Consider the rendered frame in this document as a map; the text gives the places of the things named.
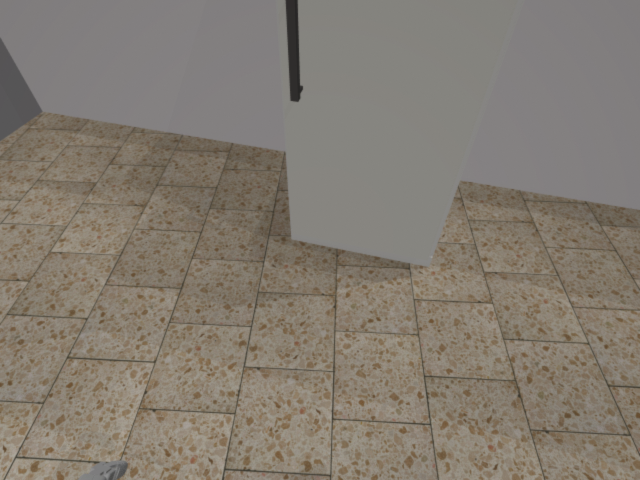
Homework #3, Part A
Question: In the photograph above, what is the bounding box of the left robot hand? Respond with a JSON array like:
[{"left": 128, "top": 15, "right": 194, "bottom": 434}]
[{"left": 78, "top": 460, "right": 128, "bottom": 480}]

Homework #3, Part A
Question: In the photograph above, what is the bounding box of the fridge door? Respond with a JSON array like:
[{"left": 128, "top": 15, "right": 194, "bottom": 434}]
[{"left": 278, "top": 0, "right": 518, "bottom": 260}]

